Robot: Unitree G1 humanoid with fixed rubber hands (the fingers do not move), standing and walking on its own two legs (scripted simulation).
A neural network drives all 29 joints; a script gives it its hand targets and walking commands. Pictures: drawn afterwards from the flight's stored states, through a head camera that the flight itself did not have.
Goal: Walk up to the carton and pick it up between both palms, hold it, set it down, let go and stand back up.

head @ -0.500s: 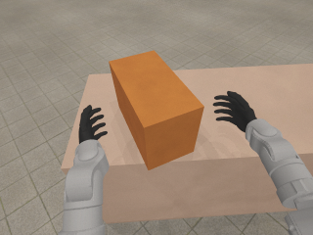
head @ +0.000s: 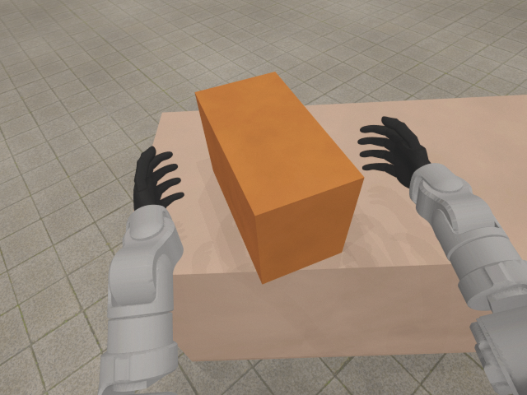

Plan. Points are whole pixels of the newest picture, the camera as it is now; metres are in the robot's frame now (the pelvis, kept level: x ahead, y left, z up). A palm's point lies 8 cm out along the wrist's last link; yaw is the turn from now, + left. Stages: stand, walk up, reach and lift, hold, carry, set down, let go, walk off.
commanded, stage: reach and lift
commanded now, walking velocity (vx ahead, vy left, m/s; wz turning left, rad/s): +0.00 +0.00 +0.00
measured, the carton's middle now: (268, 173) +0.52 +0.07 +0.02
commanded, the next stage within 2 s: none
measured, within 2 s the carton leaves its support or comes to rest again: neither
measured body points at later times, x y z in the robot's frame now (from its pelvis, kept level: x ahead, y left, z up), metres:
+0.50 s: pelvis +0.00 +0.00 +0.00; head +0.07 -0.01 +0.44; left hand +0.35 +0.22 +0.09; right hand +0.49 -0.09 +0.09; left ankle +0.04 +0.16 -0.74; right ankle -0.01 -0.07 -0.74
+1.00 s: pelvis +0.00 +0.00 -0.01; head +0.07 -0.03 +0.44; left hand +0.37 +0.20 +0.08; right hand +0.49 -0.09 +0.07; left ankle +0.04 +0.16 -0.74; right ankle -0.01 -0.07 -0.74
